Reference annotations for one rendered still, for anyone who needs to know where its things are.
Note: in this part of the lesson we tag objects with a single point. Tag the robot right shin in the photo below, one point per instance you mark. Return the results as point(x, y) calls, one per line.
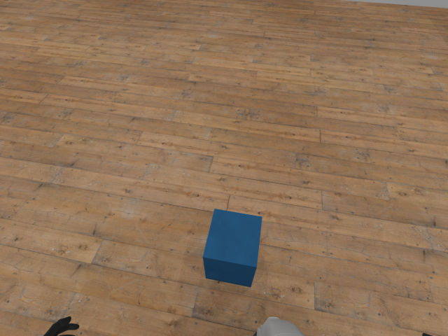
point(270, 318)

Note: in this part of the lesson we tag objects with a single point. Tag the robot left hand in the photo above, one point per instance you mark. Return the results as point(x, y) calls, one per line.
point(62, 325)

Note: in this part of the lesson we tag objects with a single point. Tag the robot right thigh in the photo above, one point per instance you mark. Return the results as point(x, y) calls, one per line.
point(276, 327)

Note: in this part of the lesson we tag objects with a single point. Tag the carton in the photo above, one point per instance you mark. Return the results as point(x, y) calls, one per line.
point(231, 251)

